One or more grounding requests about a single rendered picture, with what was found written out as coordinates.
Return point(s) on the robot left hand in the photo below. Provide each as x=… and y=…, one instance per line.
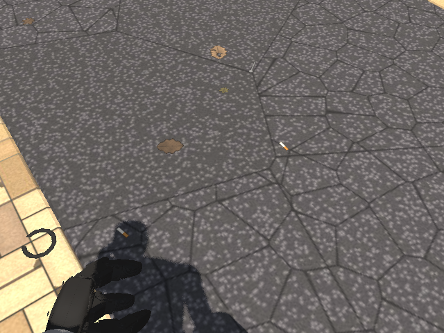
x=78, y=307

